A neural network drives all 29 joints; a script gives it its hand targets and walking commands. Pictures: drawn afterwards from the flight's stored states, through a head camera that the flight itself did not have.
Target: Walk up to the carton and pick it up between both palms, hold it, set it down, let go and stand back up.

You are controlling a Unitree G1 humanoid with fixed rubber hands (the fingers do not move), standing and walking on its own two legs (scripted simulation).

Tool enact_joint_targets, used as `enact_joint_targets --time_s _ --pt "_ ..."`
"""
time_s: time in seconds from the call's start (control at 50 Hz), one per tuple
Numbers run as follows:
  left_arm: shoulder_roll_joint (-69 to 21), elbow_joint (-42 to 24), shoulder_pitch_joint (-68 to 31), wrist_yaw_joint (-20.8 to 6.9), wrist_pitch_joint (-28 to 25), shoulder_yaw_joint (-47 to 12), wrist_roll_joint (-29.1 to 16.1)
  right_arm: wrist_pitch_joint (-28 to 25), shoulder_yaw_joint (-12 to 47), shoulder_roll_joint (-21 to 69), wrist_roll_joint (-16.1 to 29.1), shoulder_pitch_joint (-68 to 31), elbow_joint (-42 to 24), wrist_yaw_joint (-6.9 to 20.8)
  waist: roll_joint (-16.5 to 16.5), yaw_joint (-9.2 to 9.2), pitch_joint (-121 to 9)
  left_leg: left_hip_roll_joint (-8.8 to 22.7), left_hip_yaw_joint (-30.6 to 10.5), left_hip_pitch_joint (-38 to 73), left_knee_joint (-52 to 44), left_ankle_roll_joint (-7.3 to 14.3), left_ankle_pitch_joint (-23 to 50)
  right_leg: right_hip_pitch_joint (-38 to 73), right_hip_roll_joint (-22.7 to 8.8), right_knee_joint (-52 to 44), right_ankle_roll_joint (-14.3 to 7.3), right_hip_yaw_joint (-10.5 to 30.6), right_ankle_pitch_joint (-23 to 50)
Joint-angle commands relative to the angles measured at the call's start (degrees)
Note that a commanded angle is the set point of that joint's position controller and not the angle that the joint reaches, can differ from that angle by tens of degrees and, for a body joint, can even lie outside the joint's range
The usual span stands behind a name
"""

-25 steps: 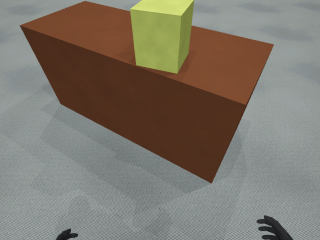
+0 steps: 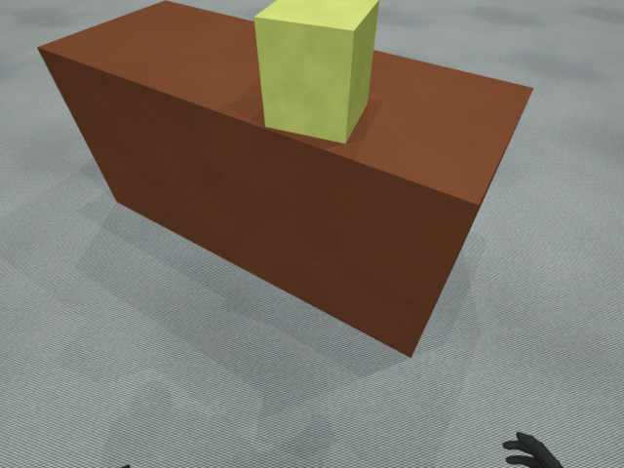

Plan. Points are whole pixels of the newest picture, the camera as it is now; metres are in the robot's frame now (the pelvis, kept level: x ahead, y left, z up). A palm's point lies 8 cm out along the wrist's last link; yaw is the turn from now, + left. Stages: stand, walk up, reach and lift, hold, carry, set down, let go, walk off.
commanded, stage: stand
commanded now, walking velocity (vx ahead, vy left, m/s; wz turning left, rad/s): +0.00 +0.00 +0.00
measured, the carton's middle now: (318, 66) +0.96 -0.02 +0.08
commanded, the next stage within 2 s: walk up in 0.50 s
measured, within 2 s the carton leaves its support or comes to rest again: neither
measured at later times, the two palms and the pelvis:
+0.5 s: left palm out of the picture +0.09 +0.29 -0.11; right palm out of the picture +0.12 -0.29 -0.08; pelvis +0.00 +0.00 +0.00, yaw +0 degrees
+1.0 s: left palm out of the picture +0.08 +0.40 -0.10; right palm out of the picture +0.16 -0.26 -0.07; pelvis +0.05 +0.07 +0.00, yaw -1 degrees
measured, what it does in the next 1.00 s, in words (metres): lifts its left foot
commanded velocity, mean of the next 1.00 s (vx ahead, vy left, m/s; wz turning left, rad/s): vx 0.00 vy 0.00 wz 0.00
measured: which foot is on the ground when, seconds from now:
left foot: down 0.00-1.00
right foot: down 0.00-0.98, up 1.00-1.00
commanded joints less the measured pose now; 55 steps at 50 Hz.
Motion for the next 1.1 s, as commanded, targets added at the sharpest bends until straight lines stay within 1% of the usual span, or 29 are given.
enact_joint_targets --time_s 0.0,0.08,0.1,0.14,0.16,0.18,0.2,0.28,0.3,0.4,0.44,0.52,0.6,0.64,0.66,0.68,0.72,0.74,0.78,0.86,0.9,0.92,0.94,0.96,0.98,1.0,1.02,1.04,1.08 --pt "11.12 -2.78 -5.28 0.00 -2.14 2.39 1.34 -2.39 -4.65 -11.58 -0.79 -3.71 0.45 -0.48 -1.91 0.90 -5.92 4.45 -3.44 4.28 -8.72 4.12 13.11 3.64 -4.31 -10.03 -4.14 5.15 12.61" --pt "14.07 -2.28 -5.36 0.59 -2.84 2.29 1.24 -2.03 -3.92 -11.11 -0.49 -3.20 1.27 -0.97 2.15 0.05 -2.23 4.89 -4.30 2.09 -8.07 4.39 17.35 3.60 -5.88 -10.00 -4.44 7.74 20.21" --pt "13.31 -2.25 -7.04 0.32 -2.48 2.14 1.29 -2.12 -3.54 -9.16 -0.32 -2.96 1.17 -0.97 -2.02 -1.15 -4.53 5.07 -3.74 3.61 -7.27 4.59 15.88 3.39 -6.56 -9.54 -5.18 8.16 18.89" --pt "15.41 -1.67 -5.84 0.67 -2.25 2.59 1.03 -2.00 -3.22 -7.84 -0.39 -4.68 0.54 -0.73 -3.40 0.35 -2.99 4.55 -3.25 2.55 -7.94 4.16 14.74 3.16 -6.38 -10.66 -4.77 9.04 16.11" --pt "14.52 -2.03 -4.38 0.70 -2.40 2.97 1.01 -2.22 -3.14 -9.54 -0.96 -3.89 0.57 -0.63 1.44 0.95 -6.20 4.77 -2.60 4.78 -8.67 3.83 13.15 3.44 -5.11 -9.44 -4.92 7.13 14.91" --pt "12.96 -0.83 -5.22 0.56 -2.39 1.93 1.05 -2.30 -4.56 -11.48 -0.33 -4.42 1.92 -0.60 -2.31 -0.16 -3.61 4.42 -4.72 2.59 -7.80 4.09 13.40 1.89 -5.65 -10.64 -5.33 8.34 13.92" --pt "14.32 -0.55 -4.17 0.28 -2.63 2.33 0.70 -2.32 -3.75 -11.63 -0.94 -3.58 1.80 -0.61 1.45 0.10 -3.94 4.32 -3.22 4.14 -8.19 4.31 15.48 2.58 -6.17 -11.35 -4.81 7.61 14.93" --pt "13.46 0.62 -4.11 0.25 -2.16 2.25 1.35 -1.86 -3.78 -11.43 -0.57 -3.35 2.55 -0.60 -0.83 0.70 -3.74 4.99 -5.41 1.78 -9.56 4.96 15.88 5.22 -4.70 -9.45 -4.63 5.00 15.46" --pt "13.43 0.28 -4.62 0.59 -2.32 2.28 1.19 -2.03 -3.77 -10.97 -0.50 -4.27 2.45 -0.66 2.49 0.86 -3.71 4.64 -4.94 2.73 -9.83 4.75 15.08 4.61 -5.66 -11.36 -4.88 7.34 14.07" --pt "13.77 0.88 -7.05 0.75 -1.96 2.09 0.82 -2.49 -3.74 -11.49 -0.33 -5.80 2.66 -0.44 -0.30 -0.21 -4.80 6.05 -4.38 4.59 -11.53 4.59 14.06 3.81 -5.61 -10.70 -4.08 5.63 15.52" --pt "14.04 1.47 -7.05 0.59 -2.05 2.27 0.89 -2.48 -3.89 -12.41 -0.73 -5.15 3.71 -0.93 4.04 -0.04 -5.14 5.96 -5.13 6.14 -10.44 4.60 16.46 3.08 -4.56 -10.12 -3.90 6.24 15.52" --pt "13.67 3.49 -5.68 0.60 -2.12 1.78 0.58 -1.68 -3.35 -11.70 -0.45 -4.80 5.42 -0.67 -1.58 1.43 -1.83 5.17 -4.17 3.12 -9.75 4.60 17.84 4.14 -5.65 -9.66 -4.59 6.74 18.70" --pt "14.31 3.74 -6.36 0.67 -1.87 1.78 0.67 -1.92 -2.92 -10.56 -0.38 -4.59 5.33 -0.82 2.94 -0.53 -3.18 5.10 -4.50 4.28 -9.35 4.41 14.81 3.45 -5.96 -12.81 -4.95 8.49 15.80" --pt "14.84 3.48 -8.20 0.46 -2.11 1.95 1.26 -2.00 -3.38 -10.87 -0.27 -7.96 5.19 -0.66 -3.79 0.38 -3.15 5.17 -4.40 4.44 -10.84 4.21 14.35 2.97 -5.41 -12.17 -4.40 6.98 16.01" --pt "13.41 2.89 -7.35 0.66 -1.76 1.23 0.70 -1.63 -3.66 -11.69 -0.51 -6.14 5.02 -0.94 -0.21 0.21 -5.00 5.14 -4.43 5.63 -9.41 4.78 13.21 3.37 -5.47 -11.21 -4.48 7.12 15.33" --pt "19.55 2.66 3.79 -0.33 -2.75 4.57 1.69 -2.04 -6.29 -16.23 -2.15 -5.27 1.42 1.09 1.06 1.09 -3.93 2.44 -1.26 1.46 -1.73 4.82 -14.16 2.12 -7.08 -15.83 -9.28 22.80 -15.49" --pt "22.79 5.09 8.40 -0.59 -3.61 6.23 2.61 -1.71 -5.93 -13.39 -3.27 -8.93 -1.05 2.49 -8.94 2.33 4.67 -0.33 -1.93 -18.07 11.88 4.50 -17.77 6.12 -16.02 -29.58 -13.74 41.62 -36.09" --pt "25.13 3.95 8.98 -0.23 -3.93 7.24 2.75 -1.84 -6.26 -14.45 -3.56 -8.70 -1.35 2.93 -7.87 2.57 8.16 1.05 -2.77 -23.30 14.55 3.67 -15.65 6.30 -18.74 -32.44 -16.25 43.96 -37.12" --pt "24.66 2.50 5.86 0.27 -4.81 7.30 1.90 -1.95 -6.73 -15.87 -4.10 -7.08 0.34 3.80 -0.51 0.54 4.19 1.88 -4.32 -20.14 12.20 4.39 -12.44 8.81 -18.58 -32.85 -15.20 41.64 -31.10" --pt "23.28 1.77 4.49 -0.68 -4.41 7.85 1.71 -2.32 -6.86 -14.99 -3.48 -5.03 1.11 4.32 -5.71 -0.22 1.07 2.39 0.82 -8.32 1.91 3.17 -7.90 10.59 -13.03 -27.17 -11.45 26.10 -13.24" --pt "21.28 0.48 0.83 -0.68 -3.43 6.36 1.38 -2.94 -6.93 -13.73 -3.10 -2.19 1.81 4.20 -5.54 -4.01 0.12 1.94 0.06 2.38 -10.91 5.18 -2.68 4.14 -10.54 -17.62 -9.82 20.56 -2.97" --pt "18.37 -0.90 -0.51 -1.07 -3.23 5.27 0.92 -3.55 -7.75 -15.22 -2.69 1.92 3.23 3.40 0.23 -6.07 -1.23 2.02 -1.80 17.90 -19.49 5.78 -0.43 -6.70 -6.07 -6.26 -6.75 13.25 1.19" --pt "12.40 -1.86 -0.94 -1.00 -3.67 3.39 0.49 -4.20 -8.67 -19.57 -3.05 8.55 5.23 2.25 13.33 -8.86 -4.33 11.80 -17.80 29.13 -26.56 7.05 -6.14 -17.83 1.87 13.72 -3.13 4.21 1.95" --pt "9.76 -1.34 0.63 -0.48 -3.43 2.74 0.32 -4.00 -8.92 -22.65 -3.63 8.33 3.85 1.46 17.88 -8.30 -4.46 20.45 -32.88 33.22 -31.05 8.17 -15.65 -30.06 6.78 23.38 -1.56 2.91 -10.85" --pt "13.52 -1.98 -0.60 0.11 -2.77 3.03 1.65 -3.64 -9.04 -24.11 -2.57 7.08 4.02 1.28 9.82 -8.93 -0.15 25.26 -38.29 28.46 -33.27 8.48 -20.72 -33.27 2.77 27.69 -1.39 4.43 -10.23" --pt "16.89 -0.79 -1.89 0.08 -3.42 3.46 1.69 -3.83 -8.72 -23.22 -1.63 8.70 4.92 1.15 2.11 -7.82 2.29 24.82 -35.36 23.37 -30.91 5.93 -10.13 -29.85 0.54 28.47 -2.23 7.15 -5.53" --pt "17.84 0.02 -1.92 -0.61 -3.62 3.29 0.54 -3.87 -8.09 -21.53 -1.62 6.17 5.19 1.15 0.98 -6.58 4.97 21.24 -26.73 18.36 -29.77 4.45 1.54 -25.29 -1.50 26.37 -2.49 7.83 -1.06" --pt "15.46 0.94 3.23 -1.10 -3.79 3.14 -0.81 -3.89 -7.50 -19.42 -1.74 5.33 3.40 0.75 5.89 -4.28 3.00 14.38 -14.65 20.44 -25.15 0.87 20.06 -21.81 -1.36 23.44 -1.66 6.11 2.55" --pt "15.64 1.15 6.91 -0.81 -3.02 3.40 -1.27 -3.65 -6.55 -16.44 -1.35 5.31 3.67 0.46 9.97 -3.02 2.07 10.35 -3.27 20.99 -20.05 -2.29 42.22 -18.43 -1.77 19.83 -1.52 3.18 5.77"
